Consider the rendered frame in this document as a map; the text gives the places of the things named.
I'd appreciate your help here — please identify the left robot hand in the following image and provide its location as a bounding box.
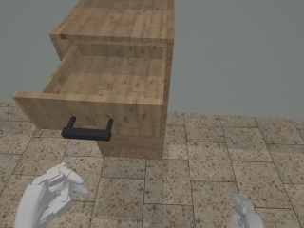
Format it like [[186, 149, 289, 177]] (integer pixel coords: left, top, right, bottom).
[[13, 162, 90, 228]]

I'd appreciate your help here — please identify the handle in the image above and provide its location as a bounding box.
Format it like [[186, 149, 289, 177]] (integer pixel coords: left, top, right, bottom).
[[61, 116, 114, 142]]

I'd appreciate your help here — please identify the right robot hand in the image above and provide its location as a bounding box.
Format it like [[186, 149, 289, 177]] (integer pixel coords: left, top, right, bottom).
[[227, 191, 264, 228]]

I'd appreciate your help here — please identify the drawer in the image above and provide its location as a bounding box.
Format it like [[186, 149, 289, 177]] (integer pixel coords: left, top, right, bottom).
[[11, 42, 166, 137]]

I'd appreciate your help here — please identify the cabinet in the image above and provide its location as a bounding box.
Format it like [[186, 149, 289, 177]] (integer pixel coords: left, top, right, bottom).
[[48, 0, 175, 161]]

